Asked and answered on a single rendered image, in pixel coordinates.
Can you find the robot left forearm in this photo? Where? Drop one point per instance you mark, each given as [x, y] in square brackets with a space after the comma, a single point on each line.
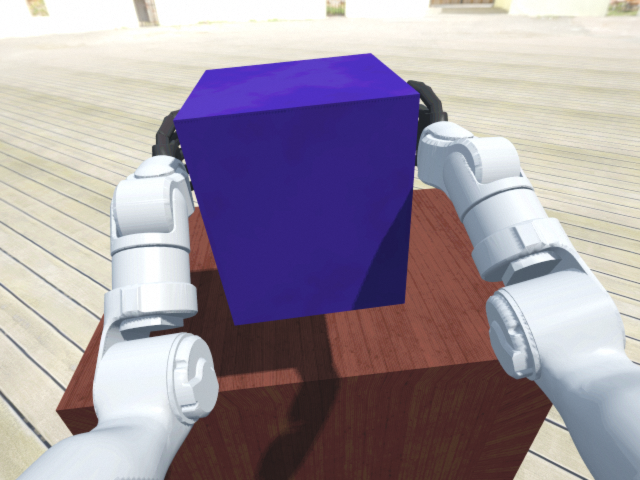
[150, 247]

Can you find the carton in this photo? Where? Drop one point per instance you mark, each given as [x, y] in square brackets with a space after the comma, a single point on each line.
[303, 172]

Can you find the robot left upper arm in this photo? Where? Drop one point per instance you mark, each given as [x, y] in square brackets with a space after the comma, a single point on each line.
[148, 394]

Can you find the robot right forearm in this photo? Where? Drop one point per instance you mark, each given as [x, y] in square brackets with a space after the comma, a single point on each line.
[514, 240]

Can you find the robot left hand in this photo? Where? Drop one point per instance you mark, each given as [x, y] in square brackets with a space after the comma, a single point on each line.
[167, 142]

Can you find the robot right upper arm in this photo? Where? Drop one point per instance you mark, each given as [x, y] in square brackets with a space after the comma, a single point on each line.
[561, 331]

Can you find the pedestal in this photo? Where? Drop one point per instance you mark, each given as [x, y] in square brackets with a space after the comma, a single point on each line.
[410, 391]

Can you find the robot right hand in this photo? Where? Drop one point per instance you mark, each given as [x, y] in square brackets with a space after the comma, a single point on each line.
[429, 114]

